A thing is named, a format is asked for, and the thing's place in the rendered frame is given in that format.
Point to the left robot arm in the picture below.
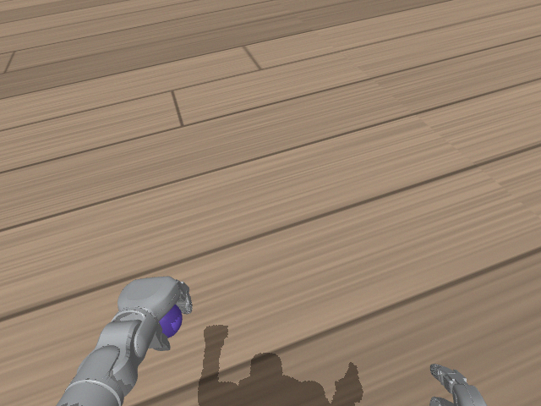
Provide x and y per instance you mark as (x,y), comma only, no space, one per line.
(110,371)

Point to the right robot hand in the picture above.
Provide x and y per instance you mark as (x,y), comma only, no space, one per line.
(456,384)

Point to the ball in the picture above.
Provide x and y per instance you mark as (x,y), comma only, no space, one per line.
(171,322)

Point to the left robot hand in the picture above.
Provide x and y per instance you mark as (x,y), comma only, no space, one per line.
(157,295)

